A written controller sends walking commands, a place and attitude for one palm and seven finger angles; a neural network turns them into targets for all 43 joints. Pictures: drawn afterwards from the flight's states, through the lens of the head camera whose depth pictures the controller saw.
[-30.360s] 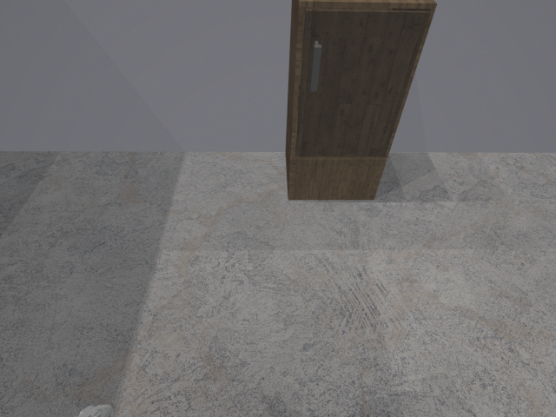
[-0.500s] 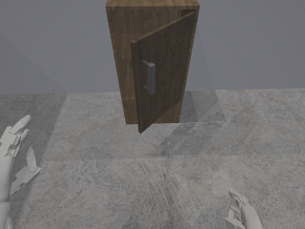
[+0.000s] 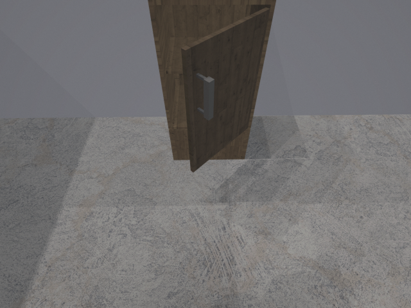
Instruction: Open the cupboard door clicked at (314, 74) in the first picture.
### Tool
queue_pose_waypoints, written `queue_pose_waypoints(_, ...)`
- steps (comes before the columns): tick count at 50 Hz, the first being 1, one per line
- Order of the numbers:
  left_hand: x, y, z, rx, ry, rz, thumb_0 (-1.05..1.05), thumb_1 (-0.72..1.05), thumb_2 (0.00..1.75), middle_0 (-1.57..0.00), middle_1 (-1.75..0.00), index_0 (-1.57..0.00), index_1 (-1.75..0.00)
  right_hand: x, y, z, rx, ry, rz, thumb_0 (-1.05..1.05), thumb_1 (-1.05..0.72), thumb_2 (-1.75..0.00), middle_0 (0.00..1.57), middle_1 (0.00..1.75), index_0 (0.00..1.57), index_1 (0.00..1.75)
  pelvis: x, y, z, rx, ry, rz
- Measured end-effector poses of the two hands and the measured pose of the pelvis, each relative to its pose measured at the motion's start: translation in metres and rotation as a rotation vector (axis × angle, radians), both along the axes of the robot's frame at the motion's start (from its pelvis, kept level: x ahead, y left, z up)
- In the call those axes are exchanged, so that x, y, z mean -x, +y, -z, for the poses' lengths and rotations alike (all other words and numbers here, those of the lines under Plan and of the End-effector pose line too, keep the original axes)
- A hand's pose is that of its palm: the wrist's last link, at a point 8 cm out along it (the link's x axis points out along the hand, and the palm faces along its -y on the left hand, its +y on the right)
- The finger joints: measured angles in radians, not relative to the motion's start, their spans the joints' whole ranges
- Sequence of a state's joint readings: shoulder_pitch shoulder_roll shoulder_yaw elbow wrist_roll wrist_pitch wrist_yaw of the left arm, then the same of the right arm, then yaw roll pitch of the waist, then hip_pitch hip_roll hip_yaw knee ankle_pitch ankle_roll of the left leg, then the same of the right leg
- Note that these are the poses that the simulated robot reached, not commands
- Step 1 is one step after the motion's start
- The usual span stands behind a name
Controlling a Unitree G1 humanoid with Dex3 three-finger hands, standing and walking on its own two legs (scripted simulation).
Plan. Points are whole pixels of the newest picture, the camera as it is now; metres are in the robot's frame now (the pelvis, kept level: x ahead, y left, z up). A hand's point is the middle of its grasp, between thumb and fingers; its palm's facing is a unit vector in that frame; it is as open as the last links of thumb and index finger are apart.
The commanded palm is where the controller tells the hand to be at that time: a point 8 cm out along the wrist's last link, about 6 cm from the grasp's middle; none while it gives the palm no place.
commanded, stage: let the arm hang, fingers relaxed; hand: left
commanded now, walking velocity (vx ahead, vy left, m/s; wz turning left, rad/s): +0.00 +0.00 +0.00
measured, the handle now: (204, 96) +0.74 +0.05 -0.05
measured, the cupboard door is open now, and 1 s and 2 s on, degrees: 45 45 45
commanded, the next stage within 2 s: look to check the result in 0.56 s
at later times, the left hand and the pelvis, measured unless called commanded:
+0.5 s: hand out of the picture +0.01 +0.17 -0.17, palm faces +0.02 -0.98 -0.18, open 7.3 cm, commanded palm none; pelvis +0.01 +0.00 +0.00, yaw -1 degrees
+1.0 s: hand out of the picture +0.04 +0.17 -0.17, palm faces +0.02 -0.98 -0.20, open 7.4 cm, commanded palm none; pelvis +0.04 -0.01 +0.00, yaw -1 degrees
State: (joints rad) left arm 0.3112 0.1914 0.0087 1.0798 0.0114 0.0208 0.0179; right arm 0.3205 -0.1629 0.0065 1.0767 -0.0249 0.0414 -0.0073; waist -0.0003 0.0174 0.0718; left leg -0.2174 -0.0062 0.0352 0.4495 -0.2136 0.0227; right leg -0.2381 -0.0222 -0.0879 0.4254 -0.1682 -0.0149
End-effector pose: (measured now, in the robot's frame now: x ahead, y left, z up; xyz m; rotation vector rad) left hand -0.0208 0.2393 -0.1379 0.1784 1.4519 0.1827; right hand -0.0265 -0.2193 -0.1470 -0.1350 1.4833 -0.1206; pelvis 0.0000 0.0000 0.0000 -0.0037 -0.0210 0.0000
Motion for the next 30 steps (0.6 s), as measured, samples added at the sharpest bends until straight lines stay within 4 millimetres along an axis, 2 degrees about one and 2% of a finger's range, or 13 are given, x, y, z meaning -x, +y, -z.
queue_pose_waypoints(5,0.003,0.002,-0.003,-0.012,0.018,-0.006,0.0,0.92,0.9,-0.2,-0.3,-0.2,-0.3,0.005,0.015,0.005,-0.035,0.003,0.02,0.0,-0.91,-0.9,0.2,0.3,0.2,0.3,-0.001,0.002,-0.001,-0.004,-0.002,0.007)
queue_pose_waypoints(12,-0.015,-0.01,0.002,0.017,-0.026,0.001,0.0,0.91,0.9,-0.19,-0.3,-0.19,-0.3,0.0,0.026,0.006,-0.05,-0.017,0.033,0.0,-0.91,-0.9,0.2,0.3,0.2,0.3,-0.004,0.004,-0.001,-0.008,-0.005,0.012)
queue_pose_waypoints(17,-0.028,-0.02,0.005,0.04,-0.049,0.011,0.01,0.92,0.9,-0.2,-0.3,-0.2,-0.3,-0.007,0.026,0.004,-0.041,-0.034,0.04,0.0,-0.91,-0.9,0.2,0.3,0.2,0.3,-0.007,0.004,-0.001,-0.01,-0.005,0.016)
queue_pose_waypoints(30,-0.031,-0.023,0.005,0.048,-0.024,0.002,0.01,0.91,0.9,-0.2,-0.3,-0.2,-0.3,-0.019,0.016,0.002,-0.017,-0.029,0.039,0.0,-0.91,-0.9,0.19,0.3,0.2,0.3,-0.018,0.002,-0.003,-0.01,0.002,0.018)
